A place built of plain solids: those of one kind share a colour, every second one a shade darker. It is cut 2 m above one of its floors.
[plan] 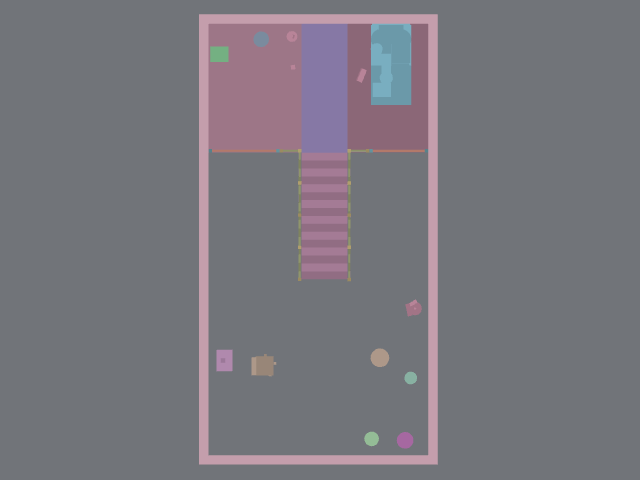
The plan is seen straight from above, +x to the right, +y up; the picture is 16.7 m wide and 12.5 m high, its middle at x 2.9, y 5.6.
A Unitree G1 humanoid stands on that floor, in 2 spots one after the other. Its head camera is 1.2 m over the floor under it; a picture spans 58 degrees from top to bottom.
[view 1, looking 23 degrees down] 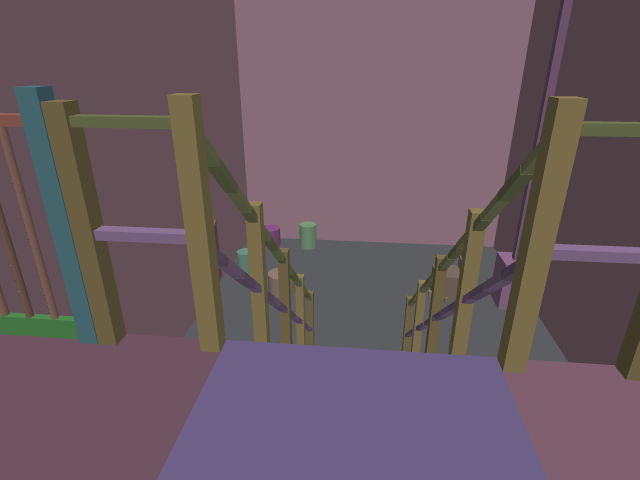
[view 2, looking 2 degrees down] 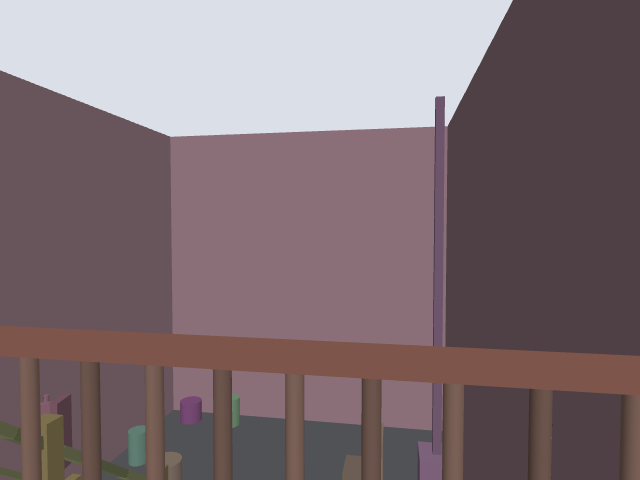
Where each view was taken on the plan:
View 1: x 3.02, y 9.47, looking -84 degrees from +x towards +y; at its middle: ground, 10.34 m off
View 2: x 0.95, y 8.62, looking -80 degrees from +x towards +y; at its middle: wall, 8.76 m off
